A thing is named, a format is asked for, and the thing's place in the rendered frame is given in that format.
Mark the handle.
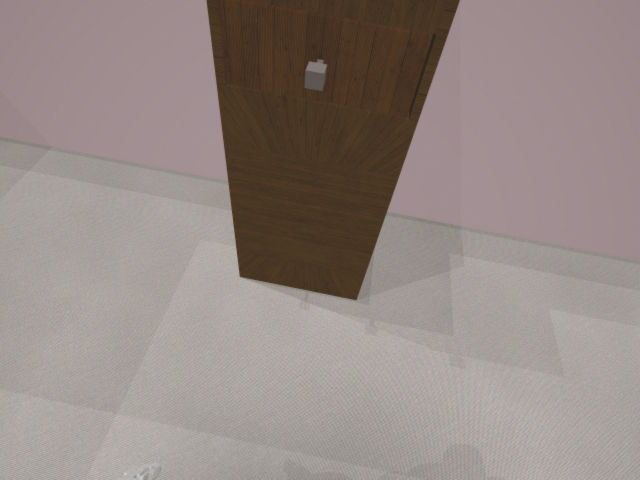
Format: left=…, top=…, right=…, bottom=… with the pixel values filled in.
left=304, top=59, right=327, bottom=91

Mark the cabinet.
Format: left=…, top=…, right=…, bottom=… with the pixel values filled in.
left=207, top=0, right=460, bottom=300

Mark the drawer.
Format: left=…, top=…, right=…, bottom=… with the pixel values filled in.
left=220, top=0, right=433, bottom=117

